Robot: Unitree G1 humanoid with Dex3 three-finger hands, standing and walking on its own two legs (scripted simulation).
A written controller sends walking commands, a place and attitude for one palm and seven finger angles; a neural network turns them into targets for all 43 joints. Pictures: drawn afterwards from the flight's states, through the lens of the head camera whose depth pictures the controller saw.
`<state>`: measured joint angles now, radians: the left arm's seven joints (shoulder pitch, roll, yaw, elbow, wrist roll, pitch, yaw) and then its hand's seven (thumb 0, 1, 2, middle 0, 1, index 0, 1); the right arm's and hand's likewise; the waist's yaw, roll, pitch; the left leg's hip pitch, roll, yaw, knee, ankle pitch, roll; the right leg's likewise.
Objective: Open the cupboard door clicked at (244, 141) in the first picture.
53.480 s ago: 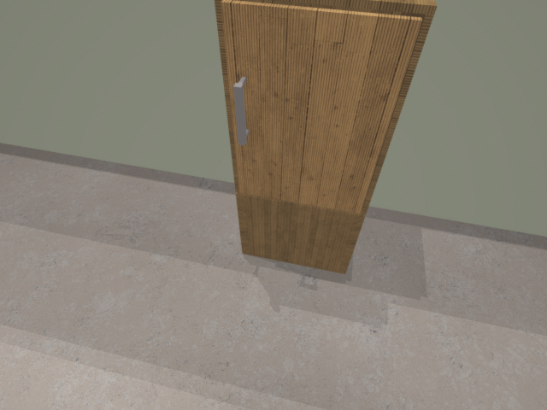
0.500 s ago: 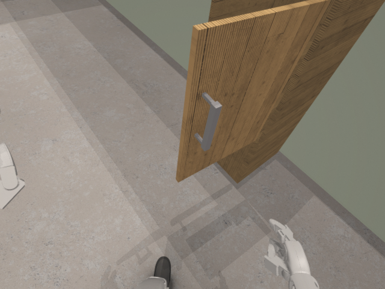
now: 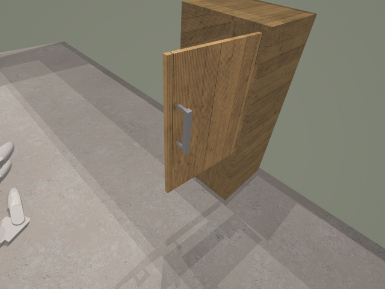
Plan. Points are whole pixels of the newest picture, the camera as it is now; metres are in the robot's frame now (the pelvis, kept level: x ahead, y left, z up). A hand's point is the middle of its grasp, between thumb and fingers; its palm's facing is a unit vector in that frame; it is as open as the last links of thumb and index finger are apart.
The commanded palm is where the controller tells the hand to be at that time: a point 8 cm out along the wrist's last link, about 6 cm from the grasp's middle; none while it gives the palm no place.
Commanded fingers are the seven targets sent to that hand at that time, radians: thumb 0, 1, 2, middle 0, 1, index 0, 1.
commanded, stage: stop stepping back and stand still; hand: left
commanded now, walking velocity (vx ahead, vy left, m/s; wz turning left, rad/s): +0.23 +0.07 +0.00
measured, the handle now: (182, 129) +0.62 +0.07 +0.00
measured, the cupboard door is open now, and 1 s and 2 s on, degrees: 85 85 85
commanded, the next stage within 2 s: let the arm hang, fingers relaxed in 1.48 s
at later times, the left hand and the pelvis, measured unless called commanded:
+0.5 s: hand (8, 226) +0.16 +0.28 +0.16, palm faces +0.47 -0.73 -0.49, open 7.4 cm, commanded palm +0.10 +0.31 +0.18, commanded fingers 0.00 0.90 0.90 -0.20 -0.30 -0.20 -0.30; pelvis -0.02 +0.01 +0.00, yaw +2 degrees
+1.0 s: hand (7, 205) +0.19 +0.31 +0.15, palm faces +0.40 -0.77 -0.50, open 7.4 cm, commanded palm +0.13 +0.34 +0.18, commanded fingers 0.00 0.90 0.90 -0.20 -0.30 -0.20 -0.30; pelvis +0.00 +0.04 +0.00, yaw +1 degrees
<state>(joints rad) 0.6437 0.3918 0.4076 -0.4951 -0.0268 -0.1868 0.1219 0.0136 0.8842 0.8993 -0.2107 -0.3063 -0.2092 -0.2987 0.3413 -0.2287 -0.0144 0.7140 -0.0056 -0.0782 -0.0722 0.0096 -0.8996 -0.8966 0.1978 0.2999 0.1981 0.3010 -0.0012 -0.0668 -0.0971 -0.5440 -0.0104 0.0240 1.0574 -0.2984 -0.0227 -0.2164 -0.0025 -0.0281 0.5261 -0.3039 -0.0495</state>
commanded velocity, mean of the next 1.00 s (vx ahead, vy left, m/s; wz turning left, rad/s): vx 0.05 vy -0.02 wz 0.00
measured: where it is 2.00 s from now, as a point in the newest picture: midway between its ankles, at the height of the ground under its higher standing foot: outside the picture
